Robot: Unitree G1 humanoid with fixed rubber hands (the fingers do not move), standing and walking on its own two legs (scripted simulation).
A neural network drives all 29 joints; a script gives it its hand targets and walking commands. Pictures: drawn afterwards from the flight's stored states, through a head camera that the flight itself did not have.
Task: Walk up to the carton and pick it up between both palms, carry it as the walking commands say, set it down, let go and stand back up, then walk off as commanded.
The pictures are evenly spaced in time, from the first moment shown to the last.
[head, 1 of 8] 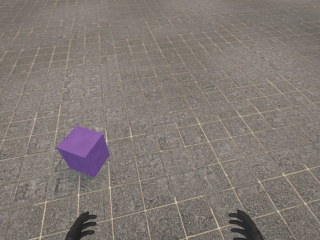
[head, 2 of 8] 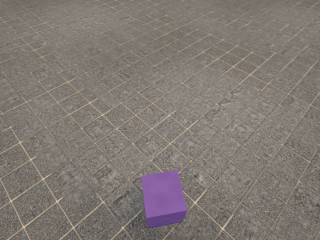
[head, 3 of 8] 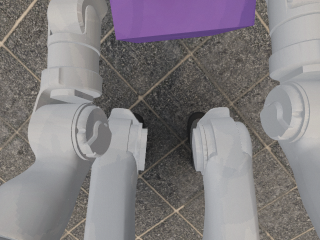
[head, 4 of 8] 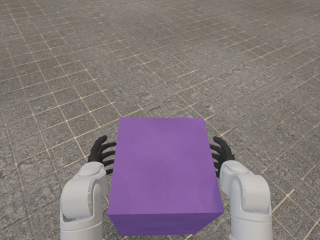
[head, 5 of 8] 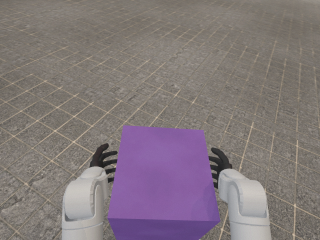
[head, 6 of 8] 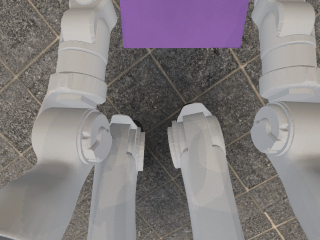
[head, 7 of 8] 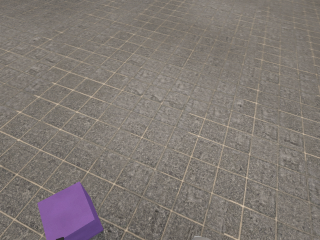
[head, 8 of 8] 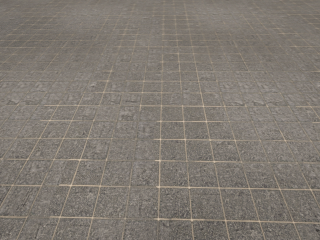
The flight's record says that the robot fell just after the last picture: no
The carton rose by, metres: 0.67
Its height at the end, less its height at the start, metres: +0.00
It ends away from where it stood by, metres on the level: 1.74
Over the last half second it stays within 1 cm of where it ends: yes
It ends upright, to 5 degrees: yes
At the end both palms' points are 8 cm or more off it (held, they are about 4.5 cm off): yes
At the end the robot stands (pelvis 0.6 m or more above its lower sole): yes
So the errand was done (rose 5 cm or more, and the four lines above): yes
